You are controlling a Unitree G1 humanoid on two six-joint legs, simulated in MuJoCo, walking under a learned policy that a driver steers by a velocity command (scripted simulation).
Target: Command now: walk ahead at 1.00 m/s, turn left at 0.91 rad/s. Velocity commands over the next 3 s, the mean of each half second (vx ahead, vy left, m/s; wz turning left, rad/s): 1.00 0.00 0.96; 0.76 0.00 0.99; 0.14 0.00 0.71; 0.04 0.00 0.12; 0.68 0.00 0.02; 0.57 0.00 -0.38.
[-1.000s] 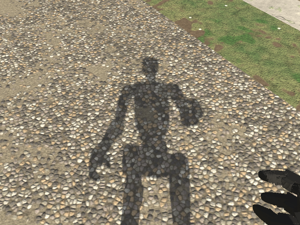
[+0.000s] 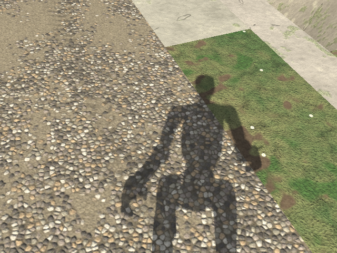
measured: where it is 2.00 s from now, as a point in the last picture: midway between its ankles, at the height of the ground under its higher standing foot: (88, 164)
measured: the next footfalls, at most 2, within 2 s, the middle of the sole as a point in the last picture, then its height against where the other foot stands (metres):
right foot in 0.40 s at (190, 222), level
left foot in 0.88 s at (85, 182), level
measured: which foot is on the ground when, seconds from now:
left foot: down 0.00-0.42, up 0.44-0.86, down 0.88-1.00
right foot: up 0.00-0.38, down 0.40-0.84, up 0.86-1.00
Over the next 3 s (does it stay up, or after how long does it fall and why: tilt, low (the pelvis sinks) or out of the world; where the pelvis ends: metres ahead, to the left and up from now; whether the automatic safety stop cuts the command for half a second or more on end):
stays up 1.03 0.92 0.05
